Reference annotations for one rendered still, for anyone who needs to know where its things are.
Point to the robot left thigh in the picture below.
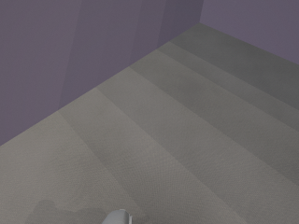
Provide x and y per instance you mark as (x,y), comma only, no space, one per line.
(118,217)

